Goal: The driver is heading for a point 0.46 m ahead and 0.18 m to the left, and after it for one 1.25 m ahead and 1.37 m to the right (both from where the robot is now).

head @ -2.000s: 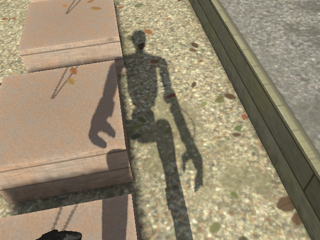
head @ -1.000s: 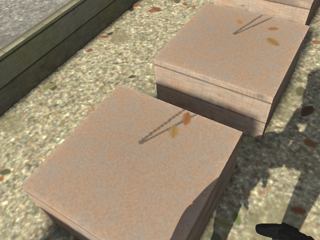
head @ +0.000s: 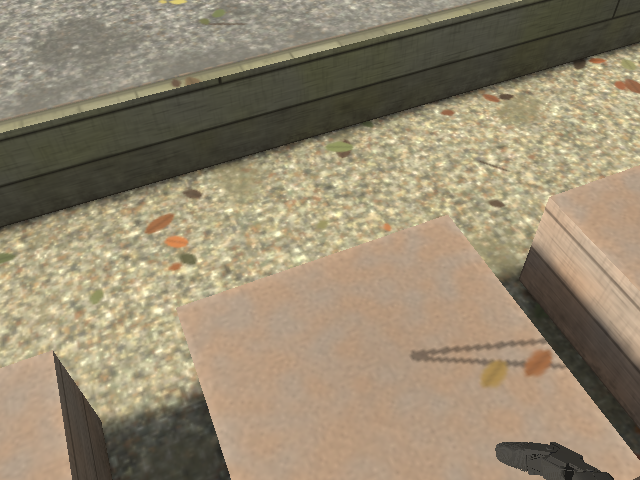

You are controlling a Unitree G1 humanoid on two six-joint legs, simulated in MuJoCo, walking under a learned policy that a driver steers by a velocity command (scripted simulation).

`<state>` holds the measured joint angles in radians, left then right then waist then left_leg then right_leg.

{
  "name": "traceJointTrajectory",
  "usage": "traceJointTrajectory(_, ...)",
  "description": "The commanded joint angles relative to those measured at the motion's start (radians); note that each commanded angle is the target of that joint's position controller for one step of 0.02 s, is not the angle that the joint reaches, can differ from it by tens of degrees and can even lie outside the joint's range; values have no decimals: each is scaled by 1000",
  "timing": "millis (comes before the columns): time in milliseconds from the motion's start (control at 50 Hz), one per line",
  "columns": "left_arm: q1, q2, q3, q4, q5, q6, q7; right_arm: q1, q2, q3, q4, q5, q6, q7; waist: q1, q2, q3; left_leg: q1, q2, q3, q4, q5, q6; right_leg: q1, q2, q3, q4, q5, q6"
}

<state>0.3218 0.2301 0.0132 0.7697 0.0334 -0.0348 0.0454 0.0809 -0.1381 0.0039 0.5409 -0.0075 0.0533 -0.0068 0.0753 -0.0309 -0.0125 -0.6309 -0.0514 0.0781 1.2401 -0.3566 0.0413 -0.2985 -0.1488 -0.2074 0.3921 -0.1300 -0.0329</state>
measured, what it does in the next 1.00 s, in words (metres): steps on the spot: left foot, then right foot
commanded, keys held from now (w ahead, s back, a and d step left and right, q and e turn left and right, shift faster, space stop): w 0.48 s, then w+q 0.52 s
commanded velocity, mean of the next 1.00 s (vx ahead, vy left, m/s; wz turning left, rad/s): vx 0.50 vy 0.00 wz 0.23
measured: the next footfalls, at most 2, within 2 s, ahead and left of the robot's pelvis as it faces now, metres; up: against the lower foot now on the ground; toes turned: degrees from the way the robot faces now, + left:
left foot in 0.10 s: +0.02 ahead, +0.10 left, +0.00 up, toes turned +2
right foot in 0.50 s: +0.04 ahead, -0.07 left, +0.00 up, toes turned -4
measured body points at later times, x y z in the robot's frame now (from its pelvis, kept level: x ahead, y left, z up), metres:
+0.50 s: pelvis +0.01 +0.02 -0.01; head +0.01 +0.02 +0.44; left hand +0.10 +0.23 -0.14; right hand +0.13 -0.22 -0.12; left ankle -0.02 +0.10 -0.75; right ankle -0.01 -0.07 -0.75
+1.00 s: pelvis +0.04 +0.04 -0.01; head +0.06 +0.05 +0.44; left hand +0.18 +0.28 -0.10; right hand +0.21 -0.19 -0.11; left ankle +0.01 +0.12 -0.75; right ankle +0.01 -0.06 -0.68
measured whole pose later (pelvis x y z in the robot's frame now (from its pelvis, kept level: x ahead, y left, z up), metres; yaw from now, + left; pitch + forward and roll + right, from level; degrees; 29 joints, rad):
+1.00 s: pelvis +0.04 +0.04 -0.01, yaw +11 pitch +3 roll +0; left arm 0.15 0.14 0.00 0.60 0.03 -0.03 0.00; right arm 0.26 -0.21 -0.08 0.65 -0.04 0.05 -0.05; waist -0.01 0.00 -0.01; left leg -0.23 -0.09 -0.07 0.43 -0.24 0.08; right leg -0.44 0.00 -0.06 1.00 -0.49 -0.02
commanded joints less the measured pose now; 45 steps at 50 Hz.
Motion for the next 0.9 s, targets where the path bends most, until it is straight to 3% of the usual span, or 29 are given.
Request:
traceJointTrajectory(20,-105,187,40,-55,-8,-6,-2,194,-30,-17,-53,7,-16,-25,-160,-219,-206,431,15,-23,-245,45,38,-2,-96,56,-113,260,-124)
traceJointTrajectory(40,-152,150,32,-72,-16,1,-10,236,-48,-18,-39,6,-16,-38,-179,-204,-209,449,50,-41,-388,102,53,36,-116,73,-39,320,-138)
traceJointTrajectory(60,-161,86,17,-75,-26,21,-15,221,-29,-6,-10,10,-30,-40,-167,-113,-171,490,39,-9,-633,239,45,26,-116,67,17,268,-129)
traceJointTrajectory(80,-137,32,2,-83,-27,47,-20,143,0,11,16,-4,-48,-34,-99,-60,-65,406,0,45,-911,155,12,69,-98,50,76,82,-83)
traceJointTrajectory(100,-54,9,5,-72,-5,68,-28,109,40,23,34,-28,-66,-23,-23,-6,-27,457,4,17,-957,102,-28,19,-73,61,179,-126,-53)
traceJointTrajectory(120,16,-49,-7,-94,12,76,-35,139,-7,13,10,-32,-81,-7,2,125,-38,521,207,-268,-897,217,-44,-190,2,97,383,-399,21)
traceJointTrajectory(140,22,-76,-22,-114,7,78,-47,244,-150,-21,4,-26,-77,-7,-37,300,-26,492,345,-424,-979,308,21,-283,68,168,473,-354,56)
traceJointTrajectory(160,-12,-6,-5,-142,14,69,-46,201,-289,-85,-7,-25,-61,-23,-63,344,15,360,429,-631,-1141,-164,145,-312,102,185,654,-315,72)
traceJointTrajectory(180,-110,63,29,-149,29,65,-45,148,-243,-74,3,-24,-56,-19,-47,203,142,300,401,-619,-1194,-355,192,-409,105,217,823,-250,88)
traceJointTrajectory(200,-135,66,43,-141,24,65,-41,123,-197,-63,14,-31,-57,-11,-32,151,163,296,357,-545,-1161,-317,191,-464,120,240,934,-218,86)
traceJointTrajectory(260,-8,34,50,-75,10,55,-53,122,-113,-44,47,-32,-90,-17,12,64,84,318,247,-297,-1074,-9,177,-393,137,228,1053,-152,62)
traceJointTrajectory(360,-75,-58,12,-102,-1,52,-77,139,-103,-45,48,-19,-101,-38,-20,127,-16,426,210,-140,-1004,294,149,-207,126,167,629,-160,29)
traceJointTrajectory(440,-76,-62,0,-100,-32,47,-38,265,-149,-57,68,-16,-78,-62,-95,250,-47,520,278,-197,-919,469,198,-9,179,108,194,-217,-19)
traceJointTrajectory(460,-53,-72,-4,-87,-37,35,-28,258,-127,-48,69,-5,-71,-61,-76,184,-38,508,274,-194,-874,484,180,59,175,101,23,-125,-31)
traceJointTrajectory(500,2,-58,0,-52,-4,3,-22,244,-120,-46,59,18,-76,-45,-55,54,-19,442,215,-182,-689,530,135,204,122,172,-127,35,-23)
traceJointTrajectory(520,50,21,16,-57,14,-12,-18,227,-97,-41,22,30,-89,-35,-53,-124,-60,265,139,-156,-532,289,83,366,-40,348,-45,414,-30)
traceJointTrajectory(540,-15,45,16,-67,16,-4,-11,270,-39,-20,40,32,-84,-27,-82,-298,-84,199,79,-108,-529,-10,52,316,-159,508,-108,224,-127)
traceJointTrajectory(560,-103,15,17,-100,-8,7,-9,297,-85,-33,72,2,-73,-26,-103,-155,-13,286,81,-113,-497,-28,53,142,-161,475,-192,-74,-158)
traceJointTrajectory(580,-166,23,18,-127,-23,16,-10,255,-96,-41,67,-16,-65,-21,-103,-94,52,326,49,-93,-487,-12,65,23,-115,412,-216,-215,-140)
traceJointTrajectory(600,-182,21,10,-145,-11,12,-10,158,-103,-46,43,-22,-57,-20,-78,-81,127,217,46,-78,-461,-40,68,55,-135,412,-185,-156,-139)
traceJointTrajectory(680,-136,60,27,-133,9,-1,-4,184,-59,-53,32,-15,-58,-17,-63,-77,-10,268,46,-35,-413,-95,54,139,-125,252,-106,196,-154)
traceJointTrajectory(740,-193,51,27,-139,-3,6,-9,181,-62,-70,27,-10,-55,-14,-87,-119,-8,288,25,4,-552,-16,51,164,-93,170,-13,327,-140)
traceJointTrajectory(760,-182,50,31,-125,-15,13,-13,146,-46,-65,31,-6,-61,-5,-76,-83,-5,320,-7,18,-668,95,48,163,-79,125,50,408,-121)
traceJointTrajectory(780,-226,49,29,-144,-22,12,-14,195,-53,-78,39,-15,-61,-2,-127,-69,-29,342,-12,-9,-746,168,66,187,-49,91,183,442,-93)
traceJointTrajectory(800,-250,15,23,-171,-30,10,-17,203,-69,-83,48,-29,-65,3,-118,-13,-75,409,16,-91,-776,277,80,138,-17,58,307,344,-52)
traceJointTrajectory(820,-250,-29,12,-220,-26,17,-25,248,-140,-99,43,-27,-70,0,-107,189,-133,508,185,-379,-859,501,136,-17,68,31,491,-28,6)
traceJointTrajectory(840,-201,-73,-4,-246,-24,25,-38,238,-207,-112,24,-9,-58,-12,-87,373,-136,543,312,-651,-954,508,276,-148,167,99,565,-344,38)
traceJointTrajectory(860,-173,-54,0,-224,-15,22,-42,191,-199,-112,6,-8,-51,-16,-75,270,-67,483,335,-656,-992,375,317,-192,146,166,656,-395,46)
traceJointTrajectory(900,-217,-19,12,-233,5,-1,-46,172,-198,-112,14,-37,-29,-34,-82,111,3,491,285,-564,-986,256,291,-315,136,165,717,-400,37)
